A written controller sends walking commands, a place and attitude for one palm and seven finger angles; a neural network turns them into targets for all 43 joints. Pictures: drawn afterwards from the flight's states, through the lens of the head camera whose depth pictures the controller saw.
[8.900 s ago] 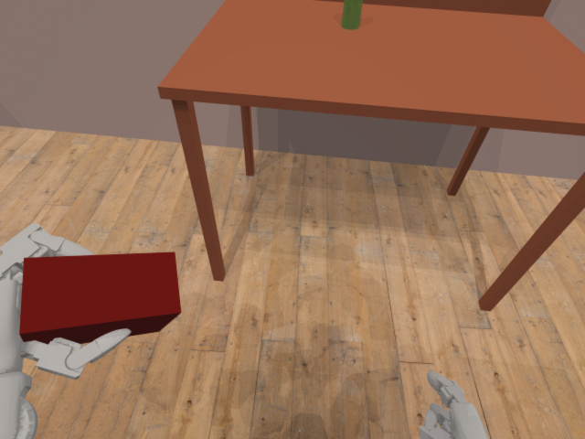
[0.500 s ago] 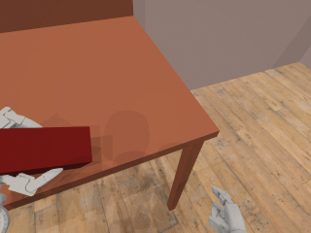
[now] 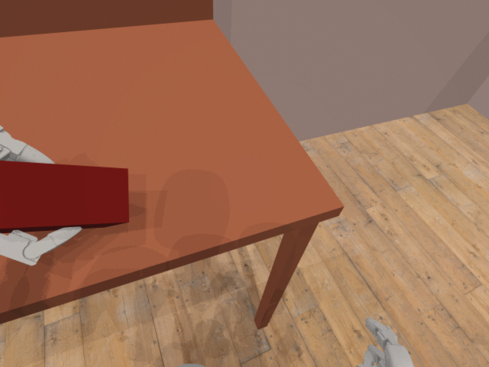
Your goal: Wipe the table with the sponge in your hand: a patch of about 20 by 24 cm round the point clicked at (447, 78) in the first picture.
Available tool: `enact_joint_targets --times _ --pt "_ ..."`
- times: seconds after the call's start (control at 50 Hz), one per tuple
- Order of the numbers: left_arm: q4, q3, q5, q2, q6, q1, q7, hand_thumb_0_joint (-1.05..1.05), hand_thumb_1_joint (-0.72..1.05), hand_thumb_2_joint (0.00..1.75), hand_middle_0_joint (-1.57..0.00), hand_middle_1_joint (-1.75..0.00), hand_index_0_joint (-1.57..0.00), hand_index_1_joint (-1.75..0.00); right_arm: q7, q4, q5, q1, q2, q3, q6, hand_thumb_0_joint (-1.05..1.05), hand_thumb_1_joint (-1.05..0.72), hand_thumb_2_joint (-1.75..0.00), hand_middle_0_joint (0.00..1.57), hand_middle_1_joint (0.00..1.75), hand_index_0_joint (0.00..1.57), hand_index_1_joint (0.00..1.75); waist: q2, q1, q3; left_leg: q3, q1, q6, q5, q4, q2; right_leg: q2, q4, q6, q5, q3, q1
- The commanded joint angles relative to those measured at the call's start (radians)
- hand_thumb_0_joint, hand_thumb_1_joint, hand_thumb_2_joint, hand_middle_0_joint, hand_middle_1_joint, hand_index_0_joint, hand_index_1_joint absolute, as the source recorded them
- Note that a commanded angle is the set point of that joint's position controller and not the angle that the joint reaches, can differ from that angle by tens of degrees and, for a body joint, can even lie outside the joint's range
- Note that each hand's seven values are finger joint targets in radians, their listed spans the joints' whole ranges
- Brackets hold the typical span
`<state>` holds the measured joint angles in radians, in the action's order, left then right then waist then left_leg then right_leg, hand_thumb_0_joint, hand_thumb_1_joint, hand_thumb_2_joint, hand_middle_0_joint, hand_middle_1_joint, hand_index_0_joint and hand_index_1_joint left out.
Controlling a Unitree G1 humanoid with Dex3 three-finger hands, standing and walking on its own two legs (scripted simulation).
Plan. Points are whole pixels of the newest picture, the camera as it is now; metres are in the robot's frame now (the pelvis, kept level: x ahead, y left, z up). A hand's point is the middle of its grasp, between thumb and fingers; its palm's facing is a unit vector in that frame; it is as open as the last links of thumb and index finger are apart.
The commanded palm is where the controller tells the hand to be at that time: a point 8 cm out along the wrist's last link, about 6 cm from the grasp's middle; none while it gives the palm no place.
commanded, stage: look again from close up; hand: left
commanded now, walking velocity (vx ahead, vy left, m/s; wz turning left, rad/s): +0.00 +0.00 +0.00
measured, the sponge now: (79, 200) +0.26 +0.24 +0.17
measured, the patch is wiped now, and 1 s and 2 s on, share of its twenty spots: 0.00 0.00 0.00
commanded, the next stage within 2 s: shuffle to correct the standing spot in 0.20 s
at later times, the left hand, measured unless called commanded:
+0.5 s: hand (38, 205) +0.25 +0.29 +0.16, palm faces +0.38 -0.86 -0.34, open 10.2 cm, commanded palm +0.18 +0.32 +0.18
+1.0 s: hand (35, 261) +0.19 +0.26 +0.16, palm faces +0.37 -0.87 -0.34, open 10.2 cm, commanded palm +0.12 +0.31 +0.18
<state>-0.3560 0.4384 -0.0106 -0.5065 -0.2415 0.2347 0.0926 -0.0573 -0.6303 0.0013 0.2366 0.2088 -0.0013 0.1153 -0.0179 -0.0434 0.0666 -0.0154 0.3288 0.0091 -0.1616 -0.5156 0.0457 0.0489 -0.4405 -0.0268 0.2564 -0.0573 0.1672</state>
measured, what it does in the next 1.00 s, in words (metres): steps on the spot: left foot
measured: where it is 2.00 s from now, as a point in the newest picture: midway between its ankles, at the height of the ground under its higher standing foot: outside the picture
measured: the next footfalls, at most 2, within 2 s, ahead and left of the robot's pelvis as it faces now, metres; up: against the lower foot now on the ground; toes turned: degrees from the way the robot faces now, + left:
left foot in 0.98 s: -0.02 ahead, +0.13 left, +0.00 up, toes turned +0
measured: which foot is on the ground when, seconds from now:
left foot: down 0.00-0.78, up 0.80-0.96, down 0.98-1.00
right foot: down 0.00-1.00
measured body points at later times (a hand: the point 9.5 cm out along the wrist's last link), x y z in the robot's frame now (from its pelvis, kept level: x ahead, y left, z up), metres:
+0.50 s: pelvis +0.01 +0.05 +0.00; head +0.06 +0.07 +0.45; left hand +0.22 +0.33 +0.18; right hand +0.21 -0.16 -0.06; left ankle +0.07 +0.11 -0.74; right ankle -0.01 -0.10 -0.74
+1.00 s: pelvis -0.04 +0.03 +0.00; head -0.02 +0.04 +0.44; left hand +0.16 +0.31 +0.18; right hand +0.11 -0.23 -0.09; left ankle -0.06 +0.12 -0.74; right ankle -0.01 -0.10 -0.74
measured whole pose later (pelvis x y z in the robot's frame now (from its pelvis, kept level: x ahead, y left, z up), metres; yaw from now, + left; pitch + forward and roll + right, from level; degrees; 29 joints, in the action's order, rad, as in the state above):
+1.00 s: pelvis -0.04 +0.03 +0.00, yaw -1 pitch +1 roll +0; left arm -0.48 0.33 -0.05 -0.34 -0.20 0.42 0.13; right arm -0.06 -0.63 0.00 0.23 0.24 0.01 0.10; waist -0.03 -0.01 0.04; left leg 0.00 0.22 0.03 -0.32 -0.52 -0.03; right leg -0.02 -0.54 0.01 0.24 -0.02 0.32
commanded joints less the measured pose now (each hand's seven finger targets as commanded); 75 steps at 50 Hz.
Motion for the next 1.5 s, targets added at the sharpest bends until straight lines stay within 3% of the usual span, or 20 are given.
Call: enact_joint_targets --times 0.0,0.16,0.28,0.4,0.48,0.58,0.66,0.7,0.74,0.78,0.82,0.92,0.98,1.02,1.28,1.3,1.32,1.34,1.38,1.48 --pt "-0.213 -0.009 -0.046 0.002 -0.065 0.094 -0.005 0.0 0.1 1.3 -1.2 -1.6 -1.2 -1.6 0.045 0.181 0.025 -0.065 0.149 0.078 0.091 0.0 -0.9 -0.9 0.2 0.3 0.2 0.3 0.203 -0.002 -0.316 0.03 -0.261 0.034 0.289 0.054 0.028 -0.128 -0.017 0.034 -0.267 0.131 -0.021" --pt "-0.334 0.098 -0.042 -0.099 -0.054 0.142 0.023 0.0 0.1 1.3 -1.2 -1.6 -1.2 -1.6 0.028 0.229 0.008 -0.137 0.115 0.044 0.082 0.0 -0.9 -0.9 0.2 0.3 0.2 0.3 -0.042 0.018 -0.139 0.107 -0.098 0.03 -0.147 0.167 0.044 -0.091 0.091 0.011 0.048 0.097 0.06" --pt "-0.262 0.029 -0.025 -0.02 -0.058 0.008 0.028 0.0 0.1 1.3 -1.2 -1.6 -1.2 -1.6 0.015 0.198 0.006 -0.12 0.109 0.033 0.08 0.0 -0.9 -0.9 0.2 0.3 0.2 0.3 0.205 0.029 -0.129 0.136 -0.109 0.03 -0.198 0.256 0.086 -0.066 0.023 0.01 0.004 0.06 0.033" --pt "-0.371 -0.044 -0.008 0.02 -0.047 0.029 0.026 0.0 0.1 1.3 -1.2 -1.6 -1.2 -1.6 0.033 0.209 -0.004 -0.108 0.117 0.032 0.088 0.0 -0.9 -0.9 0.2 0.3 0.2 0.3 0.137 0.023 -0.227 0.11 -0.216 0.014 0.298 0.143 0.087 -0.061 0.016 0.014 -0.155 0.044 0.007" --pt "-0.409 0.059 -0.013 -0.059 -0.044 0.119 0.03 0.0 0.1 1.3 -1.2 -1.6 -1.2 -1.6 0.041 0.224 -0.006 -0.124 0.107 0.032 0.07 0.0 -0.9 -0.9 0.2 0.3 0.2 0.3 0.136 0.011 -0.279 0.084 -0.262 0.007 0.52 0.093 0.105 -0.051 -0.037 0.019 -0.137 0.029 0.018" --pt "-0.426 0.128 -0.04 -0.079 -0.059 0.223 0.018 0.0 0.1 1.3 -1.2 -1.6 -1.2 -1.6 0.045 0.246 -0.008 -0.123 0.098 0.036 0.054 0.0 -0.9 -0.9 0.2 0.3 0.2 0.3 0.211 0.001 -0.268 0.098 -0.239 0.033 0.573 0.083 0.168 -0.037 -0.074 0.015 0.012 0.007 0.052" --pt "-0.42 0.102 -0.056 -0.041 -0.066 0.23 0.001 0.0 0.1 1.3 -1.2 -1.6 -1.2 -1.6 0.045 0.256 -0.002 -0.109 0.108 0.043 0.052 0.0 -0.9 -0.9 0.2 0.3 0.2 0.3 0.173 0.011 -0.232 0.103 -0.061 0.054 0.285 0.073 0.174 -0.051 -0.047 0.014 -0.046 0.024 -0.026" --pt "-0.377 0.09 -0.058 -0.025 -0.058 0.249 0.001 0.0 0.1 1.3 -1.2 -1.6 -1.2 -1.6 0.039 0.26 0.005 -0.109 0.109 0.043 0.049 0.0 -0.9 -0.9 0.2 0.3 0.2 0.3 0.093 0.014 -0.205 0.06 0.025 0.035 0.039 0.036 0.117 -0.081 -0.01 0.001 -0.153 0.064 -0.03" --pt "-0.372 0.078 -0.063 -0.04 -0.061 0.23 0.005 0.0 0.1 1.3 -1.2 -1.6 -1.2 -1.6 0.033 0.255 0.008 -0.088 0.1 0.051 0.045 0.0 -0.9 -0.9 0.2 0.3 0.2 0.3 -0.107 0.031 -0.167 -0.02 -0.047 -0.019 -0.201 -0.186 -0.038 -0.231 0.16 -0.078 -0.076 0.283 0.195" --pt "-0.349 0.064 -0.055 -0.05 -0.04 0.216 0.029 0.0 0.1 1.3 -1.2 -1.6 -1.2 -1.6 0.021 0.215 0.008 -0.098 0.106 0.055 0.039 0.0 -0.9 -0.9 0.2 0.3 0.2 0.3 -0.185 0.02 -0.151 0.039 -0.056 -0.035 -0.257 -0.475 -0.088 -0.385 0.263 -0.186 0.171 0.483 0.332" --pt "-0.334 0.031 -0.043 -0.025 -0.005 0.165 0.049 0.0 0.1 1.3 -1.2 -1.6 -1.2 -1.6 0.016 0.204 -0.006 -0.124 0.09 0.03 0.029 0.0 -0.9 -0.9 0.2 0.3 0.2 0.3 -0.141 0.027 -0.144 0.07 0.052 -0.025 -0.25 -0.411 -0.052 -0.363 0.206 -0.166 0.17 0.415 0.201" --pt "-0.309 0.014 -0.02 -0.014 -0.006 0.071 0.077 0.0 0.1 1.3 -1.2 -1.6 -1.2 -1.6 -0.012 0.159 -0.005 -0.125 0.102 0.039 0.057 0.0 -0.9 -0.9 0.2 0.3 0.2 0.3 -0.022 0.035 -0.14 0.001 -0.159 0.015 -0.108 0.132 -0.073 -0.187 0.057 -0.029 0.076 0.178 0.095" --pt "-0.33 0.066 -0.022 -0.055 -0.015 0.137 0.07 0.0 0.1 1.3 -1.2 -1.6 -1.2 -1.6 -0.009 0.195 0.012 -0.131 0.142 0.067 0.066 0.0 -0.9 -0.9 0.2 0.3 0.2 0.3 0.082 0.014 -0.171 0.114 -0.18 0.057 0.136 0.143 0.061 -0.066 -0.086 0.019 -0.097 0.082 0.046" --pt "-0.362 0.054 -0.032 -0.038 -0.016 0.161 0.05 0.0 0.1 1.3 -1.2 -1.6 -1.2 -1.6 0.003 0.199 0.012 -0.124 0.111 0.046 0.041 0.0 -0.9 -0.9 0.2 0.3 0.2 0.3 0.193 0.028 -0.161 0.166 -0.071 0.04 0.213 0.155 0.055 -0.061 -0.113 0.033 -0.123 0.02 -0.033" --pt "-0.298 -0.008 -0.024 0.011 -0.013 0.044 0.03 0.0 0.1 1.3 -1.2 -1.6 -1.2 -1.6 0.014 0.18 0.008 -0.112 0.114 0.039 0.047 0.0 -0.9 -0.9 0.2 0.3 0.2 0.3 0.129 0.035 -0.041 0.114 0.068 0.037 -0.293 0.233 0.035 -0.026 -0.018 0.023 0.0 0.031 -0.056" --pt "-0.47 0.534 0.145 -0.774 -0.137 -0.939 0.036 0.0 0.1 1.3 -1.2 -1.6 -1.2 -1.6 0.015 0.145 -0.055 0.056 0.156 0.03 0.122 0.0 -0.9 -0.9 0.2 0.3 0.2 0.3 0.03 0.001 0.081 0.047 0.178 0.06 0.007 0.056 0.052 -0.1 0.014 0.019 -0.044 0.109 0.029" --pt "0.113 0.116 0.024 -0.14 -0.091 -0.349 -0.015 0.0 0.1 1.3 -1.2 -1.6 -1.2 -1.6 0.022 0.118 0.007 -0.063 0.016 -0.017 0.121 0.0 -0.9 -0.9 0.2 0.3 0.2 0.3 -0.046 0.017 -0.117 0.079 -0.063 0.029 0.067 0.036 -0.03 -0.152 0.04 -0.04 -0.14 0.161 0.085" --pt "-0.053 0.06 -0.004 -0.089 -0.091 -0.167 -0.011 0.0 0.1 1.3 -1.2 -1.6 -1.2 -1.6 0.023 0.155 -0.001 -0.045 0.083 0.03 0.129 0.0 -0.9 -0.9 0.2 0.3 0.2 0.3 -0.002 -0.002 -0.058 0.056 -0.108 0.002 0.088 0.041 -0.013 -0.15 0.077 -0.052 -0.301 0.262 0.054" --pt "-0.091 -0.102 -0.03 0.088 -0.075 -0.113 -0.013 0.0 0.1 1.3 -1.2 -1.6 -1.2 -1.6 0.046 0.165 0.023 -0.089 0.091 0.037 0.127 0.0 -0.9 -0.9 0.2 0.3 0.2 0.3 0.187 0.02 -0.184 0.032 -0.199 0.006 0.138 0.071 -0.015 -0.144 -0.005 -0.038 -0.307 0.188 -0.02" --pt "-0.261 -0.021 -0.033 -0.003 -0.064 0.133 0.022 0.0 0.1 1.3 -1.2 -1.6 -1.2 -1.6 0.07 0.189 0.014 -0.123 0.107 0.038 0.11 0.0 -0.9 -0.9 0.2 0.3 0.2 0.3 -0.029 0.001 -0.208 0.046 -0.114 0.016 -0.002 0.103 0.002 -0.124 0.046 -0.005 -0.14 0.151 -0.09"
